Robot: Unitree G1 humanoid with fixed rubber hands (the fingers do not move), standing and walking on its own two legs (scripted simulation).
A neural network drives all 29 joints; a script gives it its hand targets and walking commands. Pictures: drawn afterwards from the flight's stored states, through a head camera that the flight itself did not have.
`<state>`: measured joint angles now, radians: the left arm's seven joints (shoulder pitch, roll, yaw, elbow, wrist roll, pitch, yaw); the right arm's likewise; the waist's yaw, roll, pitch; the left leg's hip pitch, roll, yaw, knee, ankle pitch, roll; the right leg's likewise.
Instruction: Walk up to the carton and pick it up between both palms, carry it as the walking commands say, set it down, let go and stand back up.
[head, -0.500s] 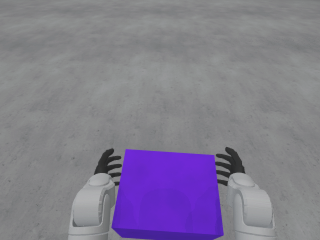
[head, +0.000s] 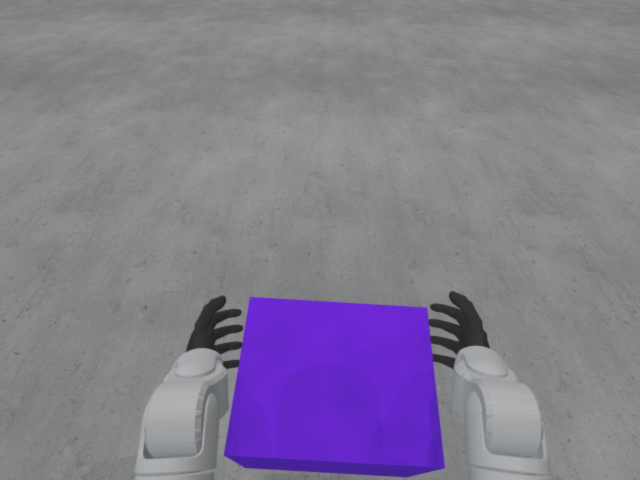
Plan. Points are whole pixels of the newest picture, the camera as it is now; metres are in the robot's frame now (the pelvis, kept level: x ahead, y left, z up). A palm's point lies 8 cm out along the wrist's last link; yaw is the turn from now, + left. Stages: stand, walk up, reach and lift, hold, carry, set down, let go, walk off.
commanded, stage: carry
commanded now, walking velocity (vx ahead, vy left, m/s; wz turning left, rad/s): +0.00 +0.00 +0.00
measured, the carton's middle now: (332, 391) +0.28 +0.00 -0.02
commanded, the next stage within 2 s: none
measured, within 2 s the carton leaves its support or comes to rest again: neither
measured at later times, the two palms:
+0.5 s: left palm (202, 358) +0.26 +0.15 +0.09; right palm (477, 358) +0.26 -0.16 +0.09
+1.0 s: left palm (202, 360) +0.26 +0.15 +0.09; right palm (476, 360) +0.26 -0.16 +0.09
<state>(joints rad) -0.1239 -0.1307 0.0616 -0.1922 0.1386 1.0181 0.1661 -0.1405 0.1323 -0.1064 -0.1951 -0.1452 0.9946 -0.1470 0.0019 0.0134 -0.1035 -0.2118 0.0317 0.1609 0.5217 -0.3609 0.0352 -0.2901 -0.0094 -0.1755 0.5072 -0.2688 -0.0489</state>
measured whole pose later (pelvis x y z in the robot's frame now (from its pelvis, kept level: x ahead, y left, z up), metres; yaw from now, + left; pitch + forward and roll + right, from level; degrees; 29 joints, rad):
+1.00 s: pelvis +0.00 +0.00 +0.00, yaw +0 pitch +3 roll -1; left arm -0.13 -0.13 0.04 -0.25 0.13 1.12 0.20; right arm -0.14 0.13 -0.10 -0.26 -0.14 1.10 -0.17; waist 0.01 0.02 -0.13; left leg -0.21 0.03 0.16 0.52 -0.36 0.03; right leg -0.30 -0.01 -0.16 0.51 -0.26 -0.05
